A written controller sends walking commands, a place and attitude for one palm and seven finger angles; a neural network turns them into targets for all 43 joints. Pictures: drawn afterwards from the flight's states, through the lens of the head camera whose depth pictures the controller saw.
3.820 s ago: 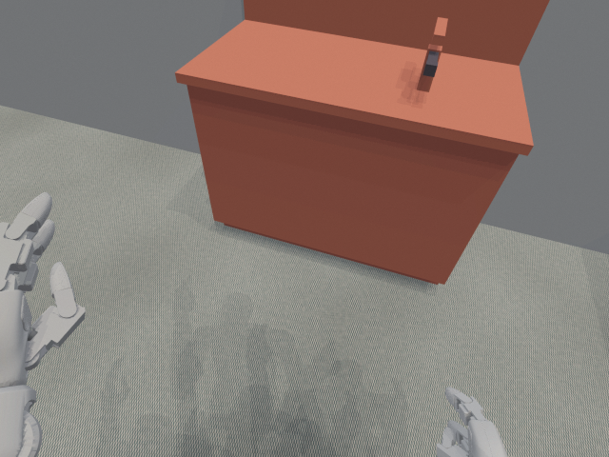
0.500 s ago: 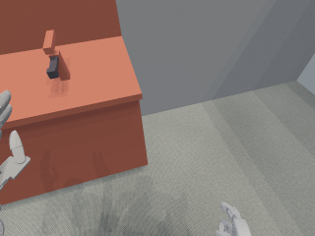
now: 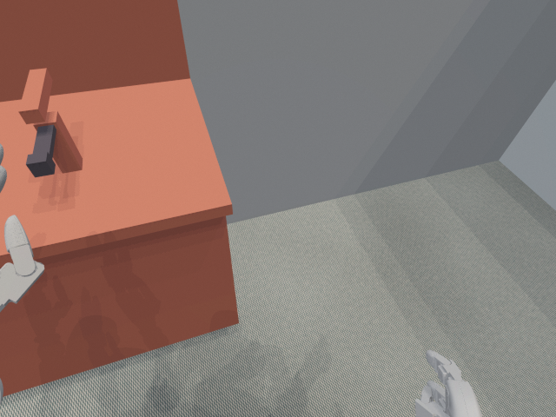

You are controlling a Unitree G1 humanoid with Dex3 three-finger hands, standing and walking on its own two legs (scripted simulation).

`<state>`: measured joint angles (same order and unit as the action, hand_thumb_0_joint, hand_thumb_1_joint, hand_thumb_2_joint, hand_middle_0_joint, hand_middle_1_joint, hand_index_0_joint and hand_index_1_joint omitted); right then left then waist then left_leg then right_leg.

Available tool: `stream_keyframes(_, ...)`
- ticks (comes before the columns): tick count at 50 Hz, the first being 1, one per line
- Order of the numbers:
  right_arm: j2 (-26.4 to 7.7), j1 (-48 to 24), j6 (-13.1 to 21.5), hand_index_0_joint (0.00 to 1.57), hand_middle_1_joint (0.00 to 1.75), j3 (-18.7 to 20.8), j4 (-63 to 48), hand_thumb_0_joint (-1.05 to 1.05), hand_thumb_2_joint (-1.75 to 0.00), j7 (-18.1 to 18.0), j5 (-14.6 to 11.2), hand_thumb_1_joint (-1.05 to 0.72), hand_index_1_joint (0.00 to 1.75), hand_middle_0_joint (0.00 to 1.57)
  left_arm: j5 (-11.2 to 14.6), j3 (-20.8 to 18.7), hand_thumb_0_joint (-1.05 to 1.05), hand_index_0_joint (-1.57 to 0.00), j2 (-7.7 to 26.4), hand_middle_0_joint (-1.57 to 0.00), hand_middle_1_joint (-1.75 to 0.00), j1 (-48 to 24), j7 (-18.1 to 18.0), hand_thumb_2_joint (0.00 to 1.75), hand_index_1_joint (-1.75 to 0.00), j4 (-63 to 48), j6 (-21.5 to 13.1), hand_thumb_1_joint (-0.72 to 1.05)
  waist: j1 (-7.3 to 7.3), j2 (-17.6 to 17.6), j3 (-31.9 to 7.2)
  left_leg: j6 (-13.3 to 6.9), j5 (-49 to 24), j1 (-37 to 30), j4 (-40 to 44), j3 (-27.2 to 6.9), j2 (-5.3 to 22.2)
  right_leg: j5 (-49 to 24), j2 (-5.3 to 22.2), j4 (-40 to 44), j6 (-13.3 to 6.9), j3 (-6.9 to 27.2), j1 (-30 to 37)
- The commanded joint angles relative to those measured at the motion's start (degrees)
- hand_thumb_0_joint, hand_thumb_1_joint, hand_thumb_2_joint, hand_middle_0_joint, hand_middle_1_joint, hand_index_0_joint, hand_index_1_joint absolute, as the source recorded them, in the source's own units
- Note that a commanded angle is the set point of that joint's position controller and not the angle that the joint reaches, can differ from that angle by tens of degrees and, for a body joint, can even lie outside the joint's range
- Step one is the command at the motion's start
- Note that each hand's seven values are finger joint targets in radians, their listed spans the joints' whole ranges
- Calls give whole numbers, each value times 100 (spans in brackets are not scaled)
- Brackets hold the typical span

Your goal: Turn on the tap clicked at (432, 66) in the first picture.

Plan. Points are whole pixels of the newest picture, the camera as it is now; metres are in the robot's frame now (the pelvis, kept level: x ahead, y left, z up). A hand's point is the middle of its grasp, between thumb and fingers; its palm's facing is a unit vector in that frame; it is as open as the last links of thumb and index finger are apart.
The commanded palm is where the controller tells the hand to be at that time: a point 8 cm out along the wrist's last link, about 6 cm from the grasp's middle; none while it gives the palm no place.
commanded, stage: come to a stop and stand still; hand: left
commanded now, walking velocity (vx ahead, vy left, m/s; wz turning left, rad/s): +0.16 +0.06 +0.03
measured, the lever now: (41, 164) +0.45 +0.41 +0.10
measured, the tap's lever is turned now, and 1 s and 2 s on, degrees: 0 0 0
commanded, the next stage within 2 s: look again from close up in 1.20 s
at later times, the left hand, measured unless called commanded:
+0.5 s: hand (77, 270) +0.23 +0.23 +0.16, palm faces +0.41 -0.80 -0.44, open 7.4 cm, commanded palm +0.17 +0.27 +0.19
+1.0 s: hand out of the picture +0.17 +0.32 +0.17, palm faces +0.47 -0.80 -0.37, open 7.4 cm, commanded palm +0.10 +0.33 +0.19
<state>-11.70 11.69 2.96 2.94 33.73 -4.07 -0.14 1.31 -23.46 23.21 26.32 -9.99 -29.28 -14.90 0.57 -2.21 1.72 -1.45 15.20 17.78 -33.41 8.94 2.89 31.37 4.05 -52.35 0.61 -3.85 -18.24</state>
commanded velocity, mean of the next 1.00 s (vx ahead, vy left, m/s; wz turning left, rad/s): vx -0.06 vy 0.02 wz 0.00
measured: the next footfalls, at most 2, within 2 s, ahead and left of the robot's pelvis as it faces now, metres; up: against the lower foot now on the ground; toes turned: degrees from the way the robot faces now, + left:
right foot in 0.20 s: +0.05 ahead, -0.08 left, +0.00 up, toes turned +4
left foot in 0.56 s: +0.03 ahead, +0.11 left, +0.00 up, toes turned +6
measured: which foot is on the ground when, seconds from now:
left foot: down 0.00-0.24, up 0.26-0.54, down 0.56-1.00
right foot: up 0.00-0.18, down 0.20-1.00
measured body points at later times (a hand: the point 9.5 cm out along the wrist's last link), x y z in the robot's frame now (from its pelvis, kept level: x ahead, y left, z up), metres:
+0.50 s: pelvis +0.02 -0.02 +0.01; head +0.05 -0.02 +0.46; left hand +0.20 +0.27 +0.19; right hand +0.21 -0.26 -0.08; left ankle -0.01 +0.11 -0.71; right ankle +0.08 -0.11 -0.73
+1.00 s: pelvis -0.05 +0.05 +0.01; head -0.03 +0.06 +0.46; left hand +0.14 +0.36 +0.19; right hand +0.12 -0.13 -0.08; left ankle -0.01 +0.10 -0.73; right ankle +0.01 -0.09 -0.73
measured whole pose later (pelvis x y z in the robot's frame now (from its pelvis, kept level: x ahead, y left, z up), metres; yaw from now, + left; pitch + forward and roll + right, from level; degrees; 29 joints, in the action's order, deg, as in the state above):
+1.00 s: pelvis -0.05 +0.05 +0.01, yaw +2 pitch -3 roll +0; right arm -7.8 15.0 9.7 -3.7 33.9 1.2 0.2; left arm 1.6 -22.2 21.3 17.5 -5.4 -18.5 -15.4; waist -3.0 -1.7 4.6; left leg -5.2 10.8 12.6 -25.5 5.9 -3.7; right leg 12.3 1.8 -28.3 0.2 0.3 -15.2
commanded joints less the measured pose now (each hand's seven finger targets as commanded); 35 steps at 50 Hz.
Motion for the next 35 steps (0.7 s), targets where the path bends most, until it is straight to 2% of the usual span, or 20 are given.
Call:
stream_keyframes(1,-692,-289,381,20,30,105,-679,0,-90,66,-72,-90,30,20,4,-224,0,-20,638,-20,-30,-431,28,90,-30,-1131,-232,90,-17,1228,-569,-1071,-2150,-1305,1226,-1917,1621,-170,43,-395,49,94,-1328)
stream_keyframes(4,-651,-300,492,20,30,-20,-736,0,-90,126,-43,-90,30,20,40,-136,0,-20,615,-20,-30,-270,55,90,-30,-1577,-104,90,-18,1528,-696,-613,-2829,-903,1131,-1037,1174,-1028,-201,740,93,-225,-397)
stream_keyframes(6,-575,-271,555,20,30,-103,-732,0,-90,132,-17,-90,30,20,70,-229,0,-20,723,-20,-30,-93,27,90,-30,-1637,-50,90,4,1508,-835,-459,-3173,-934,1044,-1000,1194,-1349,-320,1464,108,-300,59)
stream_keyframes(9,-536,-385,565,20,30,-184,-752,0,-90,91,7,-90,30,20,38,-552,0,-20,953,-20,-30,-91,-19,90,-30,-1513,-3,90,-75,1260,-897,-107,-2323,-481,735,-751,1122,-2283,-252,2576,88,-240,1038)
stream_keyframes(10,-473,-378,535,20,30,-207,-756,0,-90,79,-13,-90,30,20,25,-519,0,-20,877,-20,-30,-111,-25,90,-30,-1374,2,90,-51,896,-876,16,-1775,-127,471,-645,932,-3217,-50,2705,34,36,1427)
stream_keyframes(12,-351,-288,501,20,30,-255,-776,0,-90,65,13,-90,30,20,42,-540,0,-20,891,-20,-30,-165,-47,90,-30,-1108,1,90,62,104,-1010,347,-488,116,-237,-367,223,-5718,781,2681,-342,1082,1450)
stream_keyframes(13,-362,-206,494,20,30,-195,-738,0,-90,95,-7,-90,30,20,112,-462,0,-20,726,-20,-30,-51,-9,90,-30,-729,86,90,23,-714,-1005,432,579,186,-837,-433,-136,-5839,1123,2939,-611,1501,1261)
stream_keyframes(14,-430,-292,451,20,30,-138,-748,0,-90,128,-16,-90,30,20,107,-441,0,-20,700,-20,-30,-63,23,90,-30,-610,135,90,-16,-1158,-956,408,1265,352,-1472,-655,-188,-6006,1381,3104,-796,1839,1167)
stream_keyframes(15,-393,-358,395,20,30,-163,-701,0,-90,116,-24,-90,30,20,78,-470,0,-20,749,-20,-30,-37,8,90,-30,-527,155,90,-44,-1043,-940,347,1434,475,-1884,-895,-105,-5942,1587,3107,-875,1798,1182)
stream_keyframes(18,-315,-539,245,20,30,-280,-736,0,-90,50,-22,-90,30,20,6,-460,0,-20,687,-20,-30,67,-19,90,-30,-507,117,90,-44,-781,-1088,363,1213,624,-1853,-929,-119,-5961,1348,2860,-801,1130,1483)
stream_keyframes(20,-332,-678,158,20,30,-295,-797,0,-90,-13,-6,-90,30,20,-29,-458,0,-20,723,-20,-30,64,-38,90,-30,-686,83,90,-95,-649,-1155,322,1091,492,-1384,-782,-149,-5652,1223,2833,-734,930,1502)
stream_keyframes(23,-453,-580,110,20,30,-202,-880,0,-90,-27,34,-90,30,20,-51,-430,0,-20,764,-20,-30,62,-92,90,-30,-1344,60,90,-127,-541,-1332,248,880,246,-576,-687,-197,-4818,1229,2928,-770,1003,1565)
stream_keyframes(26,-508,-413,102,20,30,-130,-900,0,-90,-35,39,-90,30,20,-32,-425,0,-20,817,-20,-30,91,-142,90,-30,-1805,65,90,-14,-134,-1407,212,-148,-566,740,-669,-204,-3511,943,2767,-510,878,1225)
stream_keyframes(27,-386,485,668,20,30,18,-647,0,-90,-33,197,-90,30,20,-658,-3757,0,-20,5160,-20,-30,-5856,-156,90,-30,-2489,-480,90,-307,-849,-243,286,-327,496,-6,-209,-358,-3584,452,3166,-100,1216,420)
stream_keyframes(28,-300,189,801,20,30,112,-344,0,-90,64,148,-90,30,20,-134,-1454,0,-20,1814,-20,-30,-2412,187,90,-30,986,-333,90,-272,-626,-1338,63,8,-101,-1,-1102,-304,-3563,1024,2888,-740,1372,738)
stream_keyframes(29,-506,7,760,20,30,67,-768,0,-90,168,-93,-90,30,20,52,-1129,0,-20,1348,-20,-30,-1531,153,90,-30,294,-222,90,-257,606,-1179,122,-147,-491,437,-890,-231,-3344,843,2834,-749,1481,795)
stream_keyframes(30,-526,-38,774,20,30,-47,-790,0,-90,181,-86,-90,30,20,100,-819,0,-20,1120,-20,-30,-1531,198,90,-30,583,-266,90,-235,1042,-1189,195,-150,-746,654,-505,-207,-2608,664,2960,-579,1318,683)
stream_keyframes(31,-578,-173,819,20,30,-52,-816,0,-90,182,-38,-90,30,20,158,-529,0,-20,1097,-20,-30,-1641,278,90,-30,-68,-474,90,-266,1754,-1098,141,-159,-744,928,-562,-210,-2336,499,2854,-478,1066,718)
stream_keyframes(33,-674,-297,927,20,30,-95,-859,0,-90,342,-57,-90,30,20,164,92,0,-20,544,-20,-30,-1333,353,90,-30,-624,-614,90,-328,2619,-568,-26,-96,102,1725,-1146,311,-1724,-14,2076,-273,527,998)
stream_keyframes(35,-654,-333,1032,20,30,-105,-992,0,-90,467,-112,-90,30,20,117,399,0,-20,316,-20,-30,-1455,410,90,-30,-869,-633,90,-347,1958,-149,-84,665,952,2230,-1348,640,-1498,-253,1537,-139,140,1327)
